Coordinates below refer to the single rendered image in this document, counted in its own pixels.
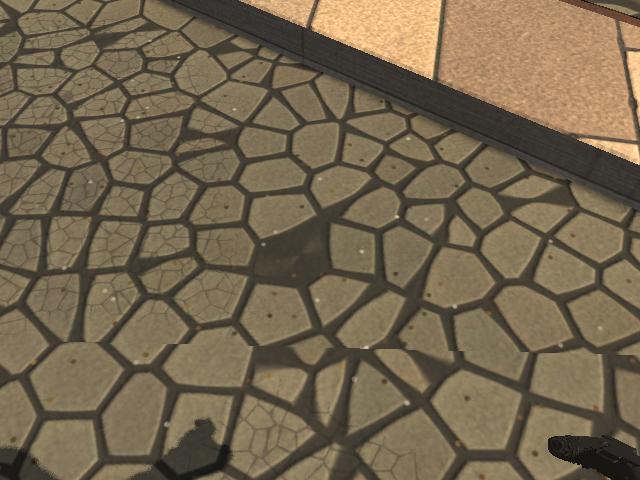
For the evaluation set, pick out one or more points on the right robot hand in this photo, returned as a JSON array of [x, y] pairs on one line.
[[609, 456]]

